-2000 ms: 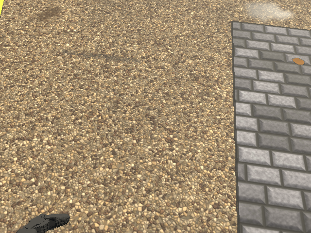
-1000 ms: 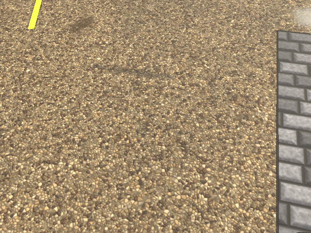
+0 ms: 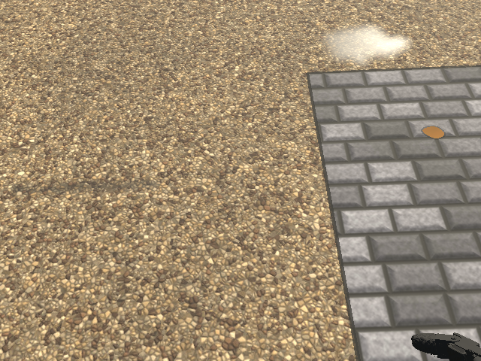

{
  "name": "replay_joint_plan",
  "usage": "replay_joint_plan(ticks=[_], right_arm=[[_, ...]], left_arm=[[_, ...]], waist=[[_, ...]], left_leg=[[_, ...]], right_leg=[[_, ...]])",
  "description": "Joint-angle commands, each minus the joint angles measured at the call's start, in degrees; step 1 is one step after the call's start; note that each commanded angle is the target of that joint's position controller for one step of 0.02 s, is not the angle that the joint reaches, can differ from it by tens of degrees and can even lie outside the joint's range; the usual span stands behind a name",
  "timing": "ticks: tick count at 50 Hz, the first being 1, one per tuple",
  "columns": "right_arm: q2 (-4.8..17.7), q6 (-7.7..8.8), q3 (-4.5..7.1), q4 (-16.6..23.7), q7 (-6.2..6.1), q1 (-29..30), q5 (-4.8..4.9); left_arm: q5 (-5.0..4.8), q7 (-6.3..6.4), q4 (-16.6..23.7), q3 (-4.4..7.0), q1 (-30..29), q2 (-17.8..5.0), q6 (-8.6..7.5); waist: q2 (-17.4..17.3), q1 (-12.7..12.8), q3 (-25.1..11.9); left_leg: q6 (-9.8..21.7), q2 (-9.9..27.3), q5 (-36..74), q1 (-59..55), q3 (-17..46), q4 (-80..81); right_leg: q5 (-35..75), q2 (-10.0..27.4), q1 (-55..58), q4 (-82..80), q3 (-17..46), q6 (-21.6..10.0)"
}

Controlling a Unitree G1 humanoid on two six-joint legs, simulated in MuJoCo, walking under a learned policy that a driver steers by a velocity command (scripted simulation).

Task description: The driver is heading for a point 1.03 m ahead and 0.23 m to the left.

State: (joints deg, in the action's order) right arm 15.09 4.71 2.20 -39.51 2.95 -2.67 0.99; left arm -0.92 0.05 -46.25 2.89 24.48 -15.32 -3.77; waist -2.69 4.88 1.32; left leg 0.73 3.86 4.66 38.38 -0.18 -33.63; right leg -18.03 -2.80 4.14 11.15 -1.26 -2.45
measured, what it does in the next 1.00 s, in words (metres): walks ahead: left foot, then right foot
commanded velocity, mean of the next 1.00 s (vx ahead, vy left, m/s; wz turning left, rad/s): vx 0.21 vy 0.00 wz -0.01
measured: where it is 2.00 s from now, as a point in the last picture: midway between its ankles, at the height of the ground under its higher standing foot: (268, 336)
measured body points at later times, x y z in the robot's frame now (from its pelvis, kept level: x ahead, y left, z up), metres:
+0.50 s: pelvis +0.26 +0.03 +0.01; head +0.29 +0.03 +0.45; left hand +0.43 +0.28 -0.10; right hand +0.33 -0.25 -0.12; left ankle +0.22 +0.12 -0.74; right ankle +0.40 -0.11 -0.71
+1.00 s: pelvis +0.34 +0.01 -0.01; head +0.35 +0.02 +0.44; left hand +0.48 +0.26 -0.12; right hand +0.40 -0.25 -0.14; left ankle +0.27 +0.13 -0.74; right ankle +0.39 -0.10 -0.74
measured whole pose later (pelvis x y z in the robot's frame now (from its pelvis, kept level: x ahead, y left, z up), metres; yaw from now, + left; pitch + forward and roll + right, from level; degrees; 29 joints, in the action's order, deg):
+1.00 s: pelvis +0.34 +0.01 -0.01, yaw +1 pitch -1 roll +0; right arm 14.4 -0.2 1.0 -56.6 -1.4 -12.2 -0.2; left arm 0.3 0.7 -47.9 2.7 7.3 -13.1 -0.2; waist 0.3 -1.0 1.7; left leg -0.6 0.9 -22.4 7.6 0.0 -30.6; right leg -11.7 -0.6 -18.6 30.9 -0.5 -0.7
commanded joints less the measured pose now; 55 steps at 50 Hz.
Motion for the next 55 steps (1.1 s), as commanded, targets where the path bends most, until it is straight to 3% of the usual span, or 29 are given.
replay_joint_plan(ticks=[1, 3, 4, 5, 6, 7, 8, 9, 10, 11, 12, 14, 17, 19, 23, 25, 27, 28, 29, 30, 31, 33, 35, 36, 37, 39, 43, 50, 55], right_arm=[[4.43, 1.41, 0.91, 5.97, 0.95, 7.47, 0.14], [6.49, 1.32, 1.81, 5.16, 0.73, 3.45, -0.16], [8.33, 1.13, 2.83, 3.55, 0.23, -2.91, -0.26], [10.79, 0.86, 3.89, 1.2, -0.51, -12.09, -0.37], [15.96, 0.63, 5.05, 0.01, -1.12, -20.32, -1.82], [14.08, 0.66, 4.43, -1.29, -0.7, -22.25, -0.74], [10.66, 0.41, 3.32, -1.1, -0.92, -19.44, -0.1], [9.24, 0.17, 2.83, -0.75, -1.28, -15.61, -0.19], [8.23, 0.26, 2.43, -0.8, -1.3, -12.15, -0.71], [6.66, 0.66, 1.94, -0.35, -1.21, -9.31, -1.52], [6.34, 0.92, 1.84, -0.3, -1.12, -7.84, -2.05], [6.43, 1.8, 1.84, -1.48, -0.96, -7.13, -1.84], [8.03, 1.71, 2.12, -3.24, -1.71, -6.53, -1.62], [8.22, 0.88, 2.03, -4.01, -2.27, -7.1, -1.53], [9.34, -0.65, 1.98, -6.57, -2.6, -10.54, -1.15], [9.56, -1.37, 1.97, -7.42, -2.65, -10.29, -0.85], [8.39, -1.96, 1.51, -7.92, -2.89, -9.21, -0.16], [6.71, -1.74, 0.95, -8.35, -2.97, -11.87, -1.04], [4.51, -1.02, 0.16, -8.75, -2.74, -17.49, -2.6], [2.12, -1.22, -0.76, -10.1, -2.93, -20.09, -2.08], [4.25, -2.19, -0.44, -9.71, -3.13, -16.74, -1.43], [5.17, -4.55, 0.05, -9.49, -3.83, -13.39, -0.97], [4.96, -6.05, 0.04, -10.68, -4.18, -14.28, -1.78], [5.84, -6.4, 0.06, -10.77, -4.18, -13.38, -2.28], [7.44, -6.44, 0.37, -11.29, -4.14, -13.36, -1.98], [6.01, -5.57, 0.06, -11.6, -4.28, -10.99, -1.64], [6.03, -3.68, 0.13, -13.48, -4.4, -11.34, -1.41], [5.62, -4.73, -0.02, -16.09, -4.56, -11.44, -1.17], [5.53, -4.59, -0.18, -17.57, -4.67, -11.5, -1.23]], left_arm=[[-0.45, 0.51, 1.44, 2.78, 1.1, -10.36, -0.07], [-0.2, 0.81, 1.26, 3.19, 0.46, -11.72, 0.46], [-0.03, 0.96, 1.28, 3.16, -0.35, -11.92, 0.9], [0.35, 1.21, 1.69, 2.64, -0.6, -11.04, 1.15], [1.22, 1.02, 3.44, 1.03, 4.5, -5.75, 0.63], [0.68, 0.51, 2.27, -0.32, 7.47, -2.46, -0.47], [-1.12, 0.03, 3.56, 1.4, 1.25, -8.78, -1.52], [-2.12, -0.21, 5.63, 1.42, -4.52, -9.54, -2.08], [-1.3, -0.06, 6.33, 1.2, -7.29, -8.72, -2.28], [-0.21, 0.24, 6.06, 1.63, -7.57, -8.58, -1.8], [0.1, 0.33, 5.33, 1.63, -5.49, -7.78, -1.05], [0.53, 0.81, 4.2, 1.29, -2.37, -5.64, 0.33], [1.46, 1.26, 5.59, 0.72, -5.99, -4.1, 0.91], [1.39, 0.88, 5.99, 0.22, -9.41, -3.03, 0.7], [1.02, 0.14, 7.49, 0.47, -15.43, -4.08, 0.52], [1.36, -0.11, 8.23, 0.95, -16.66, -5.29, 0.4], [1.97, -0.19, 7.24, 1.51, -13.59, -5.99, 0.17], [2.34, 0.26, 6.96, 2.21, -12.12, -8.8, 0.03], [2.84, 0.73, 7.69, 2.57, -11.82, -11.64, 0.31], [2.73, 0.88, 7.11, 1.46, -11.48, -7.05, 1.16], [2.07, 0.57, 6.78, 0.37, -11.45, -3.22, 1.72], [2.05, 0.06, 6.49, 0.19, -15.15, -3.78, 2.35], [1.84, 0.03, 7.33, 0.67, -21.26, -5.59, 2.8], [1.74, 0.07, 6.9, 0.79, -20.67, -5.51, 2.91], [1.73, 0.14, 6.74, 0.81, -20.03, -5.16, 2.99], [1.98, 0.37, 5.97, 0.58, -19.75, -4.28, 2.45], [1.31, 0.87, 3.84, 0.91, -17.56, -3.98, 1.82], [1.15, 0.87, 0.75, 1.27, -18.52, -3.6, 3.29], [1.12, 1.33, -1.88, 1.47, -18.83, -3.93, 3.81]], waist=[[6.87, -1.35, 4.22], [8.88, -4.05, 0.21], [9.31, -7.75, -4.22], [8.71, -12.06, -10.45], [-1.48, -11.67, -20.75], [-12.61, -10.57, -28.87], [-7.47, -11.85, -21.0], [-4.11, -10.8, -12.24], [0.76, -8.49, -6.38], [0.6, -6.29, -3.75], [-0.55, -4.4, -3.25], [-0.67, -2.29, -3.61], [-1.12, -2.2, -3.14], [-1.3, -3.66, -3.84], [-1.18, -6.56, -4.42], [-1.59, -6.42, -4.21], [-0.7, -4.04, -5.0], [2.68, -4.57, -6.78], [9.62, -7.81, -11.52], [15.04, -7.26, -15.68], [13.88, -5.76, -15.14], [11.1, -6.64, -11.3], [10.34, -9.32, -8.0], [9.25, -8.4, -6.08], [6.22, -6.86, -3.02], [3.64, -6.1, -1.21], [1.92, -5.64, -6.15], [2.21, -5.96, -3.52], [2.46, -5.9, -2.43]], left_leg=[[2.23, -1.2, -2.26, -0.09, -0.29, 4.03], [4.1, -4.05, -7.2, -7.53, -2.42, 4.08], [5.73, -6.05, -7.8, -16.44, -4.19, 4.86], [7.81, -4.25, -5.55, -31.8, -2.6, 3.67], [15.07, 10.72, -7.67, -56.53, 18.02, 1.34], [20.96, 19.14, -18.76, -65.32, 42.61, 11.74], [17.82, 17.06, -26.2, -59.8, 39.39, 15.33], [15.59, 15.04, -25.14, -50.57, 30.55, 16.68], [14.49, 12.94, -19.94, -40.77, 24.75, 18.69], [13.8, 10.94, -10.18, -34.11, 20.23, 19.87], [13.93, 9.85, -1.25, -29.72, 17.02, 20.75], [14.93, 9.05, 15.42, -25.05, 10.77, 21.33], [14.03, 6.97, 24.73, -23.33, 3.8, 21.41], [12.25, 4.6, 23.02, -23.77, 0.39, 20.88], [11.4, 6.33, 16.15, -29.17, 2.04, 18.8], [10.78, 7.59, 13.98, -31.41, 3.89, 15.46], [8.08, 5.8, 8.59, -31.21, 4.31, 9.54], [5.05, 2.44, 3.65, -29.35, 3.02, 5.14], [2.05, -1.63, -12.57, -22.31, 1.32, -1.06], [-0.63, -3.55, -28.9, -18.14, 0.79, -5.97], [-1.75, -2.93, -36.23, -17.41, 2.06, -7.53], [-2.22, -1.63, -33.4, -18.0, 2.66, -4.58], [-1.7, -1.22, -20.36, -27.08, 2.13, 5.78], [-1.11, -0.91, -17.54, -28.33, 2.52, 8.14], [0.12, -0.6, -23.38, -23.81, 2.45, 8.24], [0.93, -0.62, -24.33, -20.62, 2.44, 8.77], [-0.2, -0.3, -11.83, -23.47, 2.51, 7.89], [0.02, -0.79, -12.28, -23.91, 2.11, 8.57], [0.11, -0.8, -13.01, -23.82, 2.07, 9.59]], right_leg=[[26.89, 17.17, 0.03, -0.14, 6.21, -7.3], [44.39, 16.94, 2.78, 6.39, 5.58, -6.04], [54.12, 15.42, 2.4, 14.53, 4.12, -5.02], [52.58, 13.01, -4.53, 26.42, 2.6, -3.2], [29.78, 6.86, -25.6, 48.89, 0.94, -0.08], [-13.73, -1.77, -38.38, 64.19, 6.84, 1.89], [-13.21, 1.83, -45.04, 68.45, 10.71, 1.21], [-8.83, 4.78, -46.79, 66.9, 8.09, 0.65], [-4.21, 7.53, -45.32, 62.47, 6.49, 0.6], [-1.62, 9.24, -41.67, 58.85, 6.37, 0.95], [-0.92, 9.76, -37.52, 57.72, 6.35, 1.65], [-1.13, 9.53, -33.12, 54.06, 5.28, 3.5], [6.46, 9.21, -32.73, 43.4, 3.91, 5.17], [14.44, 8.26, -30.13, 34.49, 2.79, 4.96], [20.16, 6.57, -28.39, 24.58, 3.28, 4.33], [16.66, 5.84, -27.84, 21.41, 3.46, 3.06], [21.39, 4.66, -21.38, 13.68, 2.55, 1.08], [39.71, 8.15, -14.84, 12.49, 5.91, -0.48], [57.31, 15.9, -3.56, 17.14, 12.62, -5.21], [55.07, 20.83, 0.09, 16.93, 18.59, -11.76], [45.85, 20.7, -2.32, 14.5, 20.85, -12.91], [28.07, 18.45, -9.11, 11.05, 20.15, -10.19], [12.26, 13.74, -19.9, 9.23, 14.43, -5.01], [3.34, 10.74, -22.69, 9.05, 11.38, -2.35], [-2.92, 7.76, -21.92, 9.3, 7.92, -0.41], [3.45, 6.75, -18.18, 11.99, 7.06, 0.35], [27.9, 6.6, -11.43, 18.29, 5.44, -1.59], [25.92, 5.74, -11.75, 18.3, 4.44, -1.34], [23.99, 5.4, -11.27, 17.7, 4.14, -0.6]])
Keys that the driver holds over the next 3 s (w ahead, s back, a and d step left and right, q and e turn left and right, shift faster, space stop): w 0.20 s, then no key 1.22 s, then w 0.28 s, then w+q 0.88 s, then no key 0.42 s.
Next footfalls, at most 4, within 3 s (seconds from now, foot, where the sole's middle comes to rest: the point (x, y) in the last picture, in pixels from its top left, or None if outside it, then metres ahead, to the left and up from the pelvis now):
0.10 left None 0.31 0.14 -0.77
0.56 right None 0.43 -0.10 -0.77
2.20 left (231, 254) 0.77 0.16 -0.77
2.68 right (257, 168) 1.12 0.10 -0.77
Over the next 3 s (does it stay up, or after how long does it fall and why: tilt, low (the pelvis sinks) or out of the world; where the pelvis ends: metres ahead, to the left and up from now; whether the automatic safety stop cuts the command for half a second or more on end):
stays up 0.98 0.14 0.00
